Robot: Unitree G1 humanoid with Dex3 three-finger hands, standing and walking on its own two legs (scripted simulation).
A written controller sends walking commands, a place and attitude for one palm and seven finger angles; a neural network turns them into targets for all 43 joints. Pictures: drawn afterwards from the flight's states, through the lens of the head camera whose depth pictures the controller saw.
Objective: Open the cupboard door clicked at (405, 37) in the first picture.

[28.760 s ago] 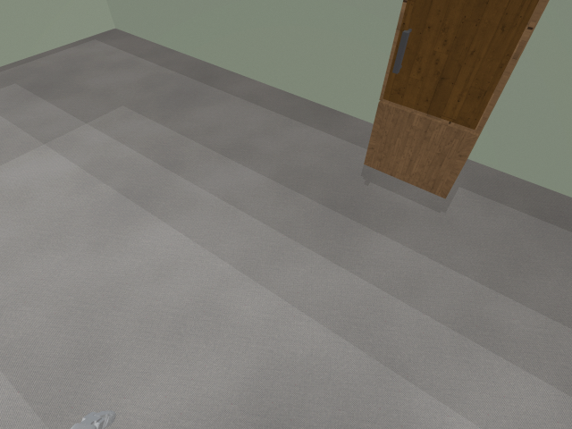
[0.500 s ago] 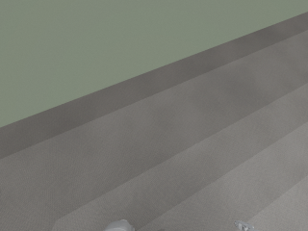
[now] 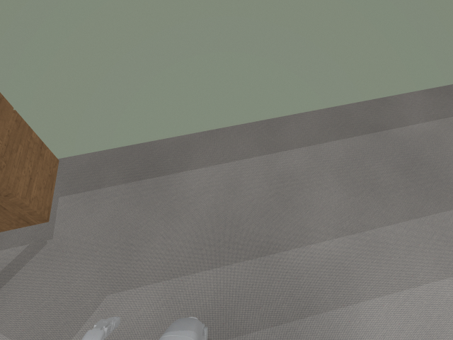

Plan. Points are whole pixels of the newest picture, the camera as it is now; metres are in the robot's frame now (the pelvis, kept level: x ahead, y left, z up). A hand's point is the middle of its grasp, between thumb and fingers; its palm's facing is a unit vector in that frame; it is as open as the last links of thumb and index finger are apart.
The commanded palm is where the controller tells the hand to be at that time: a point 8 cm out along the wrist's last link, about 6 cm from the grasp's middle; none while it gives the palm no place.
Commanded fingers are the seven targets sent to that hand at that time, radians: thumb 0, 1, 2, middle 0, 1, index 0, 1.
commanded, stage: turn to face it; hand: left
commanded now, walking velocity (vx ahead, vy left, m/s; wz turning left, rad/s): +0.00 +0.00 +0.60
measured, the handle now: out of the picture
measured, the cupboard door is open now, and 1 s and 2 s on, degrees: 45 45 45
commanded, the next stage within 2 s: take the last steps up to it in 1.54 s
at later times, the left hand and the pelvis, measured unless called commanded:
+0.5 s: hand out of the picture +0.08 +0.22 -0.15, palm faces +0.31 -0.91 -0.28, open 7.3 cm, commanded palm none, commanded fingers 0.00 0.90 0.90 -0.20 -0.30 -0.20 -0.30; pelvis +0.04 -0.02 +0.00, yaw +18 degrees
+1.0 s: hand out of the picture +0.00 +0.19 -0.18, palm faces +0.60 -0.76 -0.25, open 7.4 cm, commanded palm none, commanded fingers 0.00 0.90 0.90 -0.20 -0.30 -0.20 -0.30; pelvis +0.07 -0.03 +0.00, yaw +37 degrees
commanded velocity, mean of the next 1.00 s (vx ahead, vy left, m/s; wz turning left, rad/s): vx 0.00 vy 0.00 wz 0.60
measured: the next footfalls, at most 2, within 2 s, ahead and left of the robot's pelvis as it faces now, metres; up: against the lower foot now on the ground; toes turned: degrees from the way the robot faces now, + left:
left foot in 0.20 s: +0.04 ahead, +0.13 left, +0.00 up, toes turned +12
right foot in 0.54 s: +0.12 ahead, -0.15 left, +0.00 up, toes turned +17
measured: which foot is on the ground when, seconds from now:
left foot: up 0.00-0.18, down 0.20-0.52, up 0.54-0.84, down 0.86-1.00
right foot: down 0.00-0.20, up 0.22-0.52, down 0.54-0.86, up 0.88-1.00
